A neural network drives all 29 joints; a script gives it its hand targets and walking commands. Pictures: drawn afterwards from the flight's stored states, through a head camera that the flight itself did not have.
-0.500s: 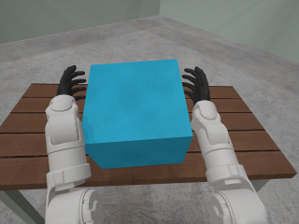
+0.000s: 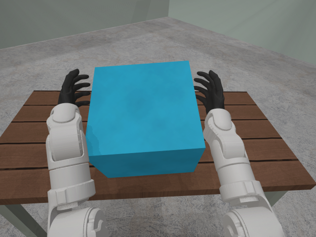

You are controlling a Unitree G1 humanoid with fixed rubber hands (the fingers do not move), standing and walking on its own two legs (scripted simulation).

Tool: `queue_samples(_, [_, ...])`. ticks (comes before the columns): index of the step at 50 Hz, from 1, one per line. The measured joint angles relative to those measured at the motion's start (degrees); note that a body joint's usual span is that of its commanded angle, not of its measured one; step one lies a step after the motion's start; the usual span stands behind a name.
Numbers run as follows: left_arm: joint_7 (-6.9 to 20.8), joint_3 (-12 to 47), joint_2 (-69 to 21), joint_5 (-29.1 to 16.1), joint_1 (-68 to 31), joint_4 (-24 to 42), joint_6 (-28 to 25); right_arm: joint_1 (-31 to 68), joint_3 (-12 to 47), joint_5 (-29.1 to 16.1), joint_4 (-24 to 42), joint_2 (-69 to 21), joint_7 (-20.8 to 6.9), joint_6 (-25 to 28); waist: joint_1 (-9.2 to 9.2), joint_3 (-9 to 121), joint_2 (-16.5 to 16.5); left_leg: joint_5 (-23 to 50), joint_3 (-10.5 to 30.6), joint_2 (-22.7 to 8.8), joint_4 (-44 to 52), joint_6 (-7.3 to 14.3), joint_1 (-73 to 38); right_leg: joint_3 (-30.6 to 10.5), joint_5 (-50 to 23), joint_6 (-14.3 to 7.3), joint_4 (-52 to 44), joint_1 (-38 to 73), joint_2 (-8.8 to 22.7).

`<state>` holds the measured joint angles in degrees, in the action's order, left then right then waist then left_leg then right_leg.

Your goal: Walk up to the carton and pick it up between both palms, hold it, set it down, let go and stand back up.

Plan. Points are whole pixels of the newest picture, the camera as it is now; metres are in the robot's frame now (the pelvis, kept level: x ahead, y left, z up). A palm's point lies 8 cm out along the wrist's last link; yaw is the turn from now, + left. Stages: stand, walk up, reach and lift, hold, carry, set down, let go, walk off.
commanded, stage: hold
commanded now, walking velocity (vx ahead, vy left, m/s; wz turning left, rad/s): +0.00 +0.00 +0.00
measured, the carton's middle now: (146, 122) +0.39 -0.01 +0.12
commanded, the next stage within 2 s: set down in 1.66 s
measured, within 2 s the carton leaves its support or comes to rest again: neither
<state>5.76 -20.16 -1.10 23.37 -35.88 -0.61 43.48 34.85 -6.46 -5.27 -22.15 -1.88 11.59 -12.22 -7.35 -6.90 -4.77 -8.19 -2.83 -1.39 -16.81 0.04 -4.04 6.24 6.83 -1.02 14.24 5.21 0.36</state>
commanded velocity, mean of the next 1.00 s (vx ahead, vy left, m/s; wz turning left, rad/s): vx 0.00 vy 0.00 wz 0.00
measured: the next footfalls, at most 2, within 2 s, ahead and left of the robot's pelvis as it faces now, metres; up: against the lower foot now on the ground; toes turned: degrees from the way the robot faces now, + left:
none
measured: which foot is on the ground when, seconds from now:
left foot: down 0.00-1.00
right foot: down 0.00-1.00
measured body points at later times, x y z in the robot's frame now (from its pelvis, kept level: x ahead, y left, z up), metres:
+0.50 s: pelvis +0.00 +0.00 +0.00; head -0.03 +0.03 +0.45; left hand +0.39 +0.16 +0.20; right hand +0.37 -0.17 +0.20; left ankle +0.03 +0.12 -0.75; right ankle +0.03 -0.11 -0.75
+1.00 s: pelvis -0.01 +0.00 +0.00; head -0.04 +0.02 +0.45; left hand +0.38 +0.16 +0.20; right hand +0.36 -0.17 +0.19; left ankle +0.03 +0.12 -0.75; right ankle +0.03 -0.11 -0.75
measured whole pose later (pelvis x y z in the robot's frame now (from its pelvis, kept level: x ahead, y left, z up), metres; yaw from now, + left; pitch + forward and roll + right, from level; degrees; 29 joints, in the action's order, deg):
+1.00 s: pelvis -0.01 +0.00 +0.00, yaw +0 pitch -13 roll +0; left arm 6.3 -21.9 -1.7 24.9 -38.3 -4.7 44.2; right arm 36.1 -7.6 -2.7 -25.5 -2.1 11.1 -13.3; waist -6.9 -8.2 -4.8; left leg -7.2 -2.6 -1.2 -16.4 0.0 -3.5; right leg 6.4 6.9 -1.3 15.4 4.2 0.6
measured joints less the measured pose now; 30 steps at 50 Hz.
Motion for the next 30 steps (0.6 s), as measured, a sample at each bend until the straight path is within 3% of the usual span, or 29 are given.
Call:
queue_samples(7, [1.04, -2.09, -0.68, 2.21, -2.38, -3.95, 0.64, 1.51, -0.62, 2.30, -3.64, 0.03, -0.36, -0.88, 0.40, -0.57, -0.43, 0.55, 0.11, 0.17, 0.46, 0.05, -0.60, 0.13, 0.04, -0.09, 0.47, 0.25, 0.18])
queue_samples(13, [0.54, -2.24, -0.12, 1.24, -3.57, -5.72, -0.94, 2.47, -2.93, 3.72, -4.33, -1.07, -0.95, 0.36, 0.54, -0.19, -0.26, 1.14, 0.28, 0.29, 0.52, 0.09, 1.52, 0.34, -0.33, -0.14, 0.62, -1.86, 0.30])
queue_samples(30, [0.41, -0.59, 0.25, 0.33, -0.10, -1.26, -0.05, 0.29, 0.26, 0.78, -1.40, -0.24, 0.17, -0.05, -0.10, -0.23, -0.68, -0.12, 0.21, 0.11, 0.46, -0.04, -0.41, 0.25, 0.53, -0.02, -0.04, 0.39, 0.06])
